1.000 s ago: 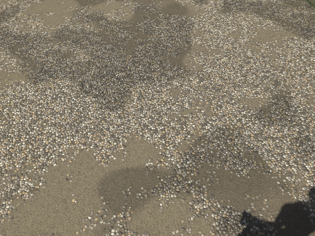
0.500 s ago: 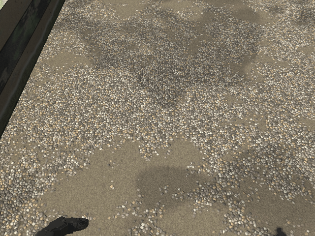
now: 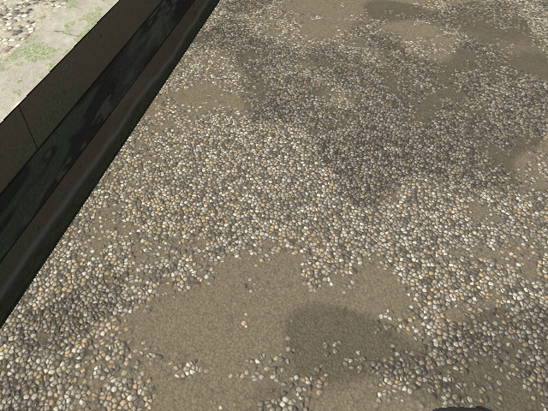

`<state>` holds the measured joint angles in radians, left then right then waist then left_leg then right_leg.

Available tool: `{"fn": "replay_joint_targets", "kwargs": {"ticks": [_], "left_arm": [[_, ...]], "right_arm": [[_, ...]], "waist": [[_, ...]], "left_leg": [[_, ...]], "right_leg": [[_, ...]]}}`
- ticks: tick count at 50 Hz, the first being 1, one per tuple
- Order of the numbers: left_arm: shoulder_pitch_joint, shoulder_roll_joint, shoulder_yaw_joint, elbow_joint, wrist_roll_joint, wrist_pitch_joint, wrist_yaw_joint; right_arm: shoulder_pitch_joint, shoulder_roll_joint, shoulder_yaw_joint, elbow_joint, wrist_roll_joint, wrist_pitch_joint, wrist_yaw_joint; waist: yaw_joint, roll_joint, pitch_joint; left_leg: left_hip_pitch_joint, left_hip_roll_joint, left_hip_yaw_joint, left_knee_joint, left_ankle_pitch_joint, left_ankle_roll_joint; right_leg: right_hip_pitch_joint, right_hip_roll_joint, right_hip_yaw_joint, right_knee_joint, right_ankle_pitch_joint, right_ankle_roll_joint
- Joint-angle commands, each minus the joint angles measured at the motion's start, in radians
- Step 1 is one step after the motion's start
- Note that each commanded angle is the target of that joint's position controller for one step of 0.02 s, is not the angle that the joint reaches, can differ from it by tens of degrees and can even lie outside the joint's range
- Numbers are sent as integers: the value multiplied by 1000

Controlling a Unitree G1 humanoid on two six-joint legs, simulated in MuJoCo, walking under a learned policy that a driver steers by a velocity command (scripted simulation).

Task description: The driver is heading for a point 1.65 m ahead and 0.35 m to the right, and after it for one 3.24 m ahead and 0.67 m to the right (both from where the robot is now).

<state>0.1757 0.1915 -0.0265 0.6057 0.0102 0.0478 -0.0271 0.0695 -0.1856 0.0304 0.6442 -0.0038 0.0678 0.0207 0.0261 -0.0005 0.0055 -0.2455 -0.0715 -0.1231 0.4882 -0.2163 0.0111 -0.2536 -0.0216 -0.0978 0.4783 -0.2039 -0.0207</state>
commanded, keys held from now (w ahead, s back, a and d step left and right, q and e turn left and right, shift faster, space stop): no key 0.22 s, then w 0.78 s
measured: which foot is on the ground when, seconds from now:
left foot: down 0.00-1.00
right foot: down 0.00-1.00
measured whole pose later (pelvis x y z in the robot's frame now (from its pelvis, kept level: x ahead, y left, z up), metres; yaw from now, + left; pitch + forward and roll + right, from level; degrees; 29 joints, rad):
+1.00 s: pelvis +0.06 +0.00 -0.01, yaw -2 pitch -2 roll +0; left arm 0.11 0.15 -0.04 0.59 0.02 0.08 0.01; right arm 0.06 -0.14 0.06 0.65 -0.02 0.07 -0.01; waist -0.02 0.00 0.01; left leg -0.20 -0.05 -0.03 0.62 -0.38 0.03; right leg -0.23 -0.01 -0.07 0.62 -0.37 -0.02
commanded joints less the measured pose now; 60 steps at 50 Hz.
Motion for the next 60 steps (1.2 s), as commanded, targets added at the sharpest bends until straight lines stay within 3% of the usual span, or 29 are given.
{"fn": "replay_joint_targets", "kwargs": {"ticks": [1, 10, 11, 12, 13, 14, 18, 19, 22, 23, 24, 25, 29, 31, 32, 34, 37, 41, 42, 43, 48, 49, 50, 53, 58, 60], "left_arm": [[-61, 56, 11, -87, 1, -16, 7], [-74, 54, 13, -94, -1, -9, 15], [-62, 57, 10, -91, 2, -12, 10], [-65, 26, -2, -88, 5, -16, 7], [-61, 17, -8, -86, 13, -17, 6], [-62, 16, -11, -83, 14, -19, 5], [-46, 48, -7, -74, 11, -20, 4], [3, 77, 6, -49, -4, -24, 17], [5, 69, 8, -51, -8, -20, 27], [3, 69, 9, -53, -9, -18, 29], [-41, 74, 9, -75, -13, -2, 28], [-29, 85, 15, -72, -9, 4, 30], [-25, 96, 26, -76, -1, 14, 39], [-36, 88, 26, -83, 3, 23, 41], [-22, 117, 36, -74, -1, 30, 40], [-17, 93, 30, -77, 4, 33, 41], [-41, 74, 24, -79, 6, 37, 41], [-69, 68, 20, -82, 2, 40, 39], [-100, 33, 8, -92, 5, 37, 43], [-108, 34, 7, -96, 7, 35, 43], [-138, 29, 4, -112, 8, 27, 39], [-99, 19, 3, -97, 10, 15, 39], [-114, 10, -4, -102, 8, 11, 38], [-117, 12, -8, -102, 8, 2, 34], [-98, 12, -10, -98, 10, -10, 37], [-87, 17, -8, -94, 8, -17, 41]], "right_arm": [[-83, -99, -24, -76, -4, -12, -8], [-87, -82, -16, -43, -1, -18, -21], [-92, -84, -17, -46, -3, -14, -22], [-80, -70, -10, -35, -2, -11, -22], [-98, -49, -1, -40, 2, -7, -17], [-103, -52, 0, -35, 1, -4, -14], [-80, -74, -2, -15, -8, 1, -17], [-57, -67, -6, -11, -17, 8, -25], [-37, -67, -8, -7, -14, 11, -35], [-39, -65, -9, -11, -14, 11, -37], [-67, -35, -1, -29, -39, 7, -20], [-30, -27, -1, -22, -42, 1, -16], [-12, -40, -7, -20, -29, -11, -26], [-24, -45, -7, -27, -23, -10, -31], [4, -58, -13, -15, -21, -6, -37], [-16, -64, -17, -24, -20, -2, -46], [-34, -59, -15, -33, -16, 2, -46], [-49, -49, -10, -42, -21, 2, -41], [-76, -26, -1, -56, -24, -2, -35], [-75, -20, 2, -60, -26, -5, -33], [-95, -27, 6, -83, -22, -19, -23], [-64, -29, 9, -69, -8, -15, -38], [-99, -34, 10, -83, -4, -10, -40], [-109, -28, 15, -104, -7, -4, -36], [-98, -18, 20, -118, -12, -11, -30], [-95, -28, 14, -123, -4, -13, -31]], "waist": [[-24, 23, -54], [-22, -8, -82], [-22, -13, -90], [-25, -2, -117], [-23, 7, -120], [-22, 16, -106], [-25, 5, -62], [-27, -27, -78], [-27, -26, -47], [-27, -29, -37], [-49, -42, 9], [-55, -56, -42], [-45, -58, -97], [-38, -28, -107], [-44, -23, -135], [-34, 16, -129], [-36, 12, -129], [-41, -3, -119], [-40, 2, -88], [-43, -8, -97], [-44, 6, -98], [-21, 14, -140], [-19, 30, -67], [-24, 27, -19], [-30, 13, -24], [-33, 8, -26]], "left_leg": [[-29, 81, -113, -119, -18, 3], [-17, 82, -92, -103, 76, -1], [-24, 89, -89, -99, 74, 0], [-3, 96, -97, -132, 41, -5], [21, 97, -104, -148, 33, -6], [32, 96, -103, -158, 23, -6], [22, 84, -79, -143, 17, -1], [3, 78, -55, -110, 3, 21], [-70, 59, -14, -57, -48, 21], [-79, 56, -4, -38, -49, 18], [-114, 56, 34, 1, 2, 17], [-104, 57, 44, 10, -3, 15], [-59, 49, 69, 60, 83, 18], [-30, 51, 71, 80, 200, 23], [1, 61, 72, 61, 265, 24], [45, 67, 68, 82, 436, 20], [59, 76, 70, 90, 502, 24], [61, 79, 81, 73, 450, 22], [40, 69, 80, 86, 385, 26], [38, 72, 78, 82, 359, 28], [-3, 88, 56, 61, 264, 36], [-1, 92, 9, 14, 101, 39], [-40, 95, -2, -3, 51, 41], [-83, 90, -11, -20, -36, 41], [-77, 80, -7, -12, -46, 42], [-70, 79, -6, 0, -41, 43]], "right_leg": [[60, -64, 112, -101, -68, -4], [130, -78, 121, -90, 80, -18], [138, -76, 120, -87, 97, -24], [151, -77, 116, -103, 46, -21], [139, -72, 109, -120, -17, -13], [129, -66, 108, -135, -57, -9], [137, -53, 113, -148, -77, -20], [190, -47, 120, -125, -47, -31], [229, -62, 139, -90, 3, -64], [226, -68, 144, -78, 37, -71], [209, -111, 181, -36, 297, -87], [245, -123, 184, -5, 407, -102], [262, -107, 155, 72, 574, -96], [241, -80, 128, 98, 550, -76], [249, -74, 110, 102, 567, -73], [221, -52, 81, 114, 546, -47], [205, -38, 64, 114, 481, -26], [186, -45, 68, 100, 436, -24], [157, -43, 77, 107, 374, -17], [145, -44, 80, 105, 339, -16], [110, -40, 83, 90, 152, 0], [140, -13, 66, 77, -60, 4], [104, -12, 68, 67, -86, 8], [73, -20, 82, 64, -99, 6], [61, -28, 95, 60, -90, 1], [59, -28, 93, 64, -77, -2]]}}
